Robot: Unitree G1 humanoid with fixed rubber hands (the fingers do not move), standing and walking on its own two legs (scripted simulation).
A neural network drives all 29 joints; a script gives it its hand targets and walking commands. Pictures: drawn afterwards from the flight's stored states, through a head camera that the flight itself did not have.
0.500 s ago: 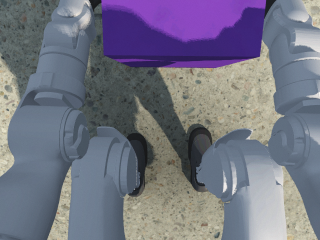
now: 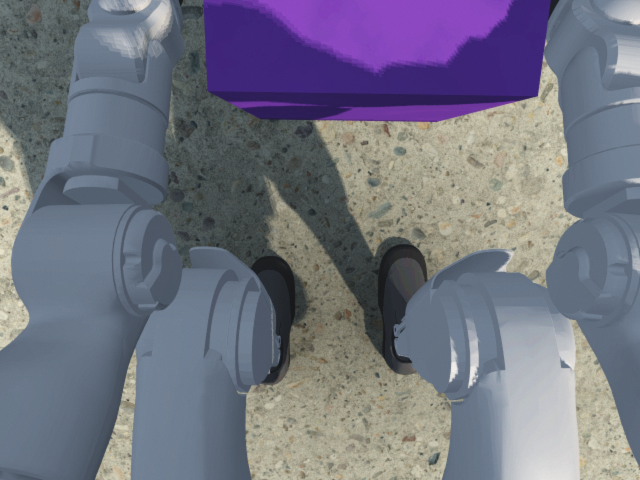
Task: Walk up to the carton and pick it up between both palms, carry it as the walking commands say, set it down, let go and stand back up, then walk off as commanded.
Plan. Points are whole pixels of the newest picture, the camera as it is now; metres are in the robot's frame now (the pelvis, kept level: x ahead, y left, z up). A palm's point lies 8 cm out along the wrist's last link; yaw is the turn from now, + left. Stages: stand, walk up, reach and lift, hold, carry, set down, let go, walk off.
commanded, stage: set down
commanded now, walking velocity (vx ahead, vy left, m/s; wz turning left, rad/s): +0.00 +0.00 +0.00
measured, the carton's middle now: out of the picture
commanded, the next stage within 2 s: none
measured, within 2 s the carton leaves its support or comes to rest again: neither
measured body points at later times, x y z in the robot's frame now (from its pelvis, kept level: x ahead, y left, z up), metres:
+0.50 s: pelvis +0.00 +0.00 +0.01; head +0.37 +0.00 +0.25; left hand +0.58 +0.15 -0.17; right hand +0.56 -0.20 -0.16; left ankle +0.11 +0.10 -0.32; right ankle +0.13 -0.11 -0.32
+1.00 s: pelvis +0.01 -0.01 +0.00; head +0.38 +0.00 +0.25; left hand +0.58 +0.19 -0.16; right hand +0.56 -0.23 -0.15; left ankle +0.11 +0.10 -0.32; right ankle +0.13 -0.11 -0.32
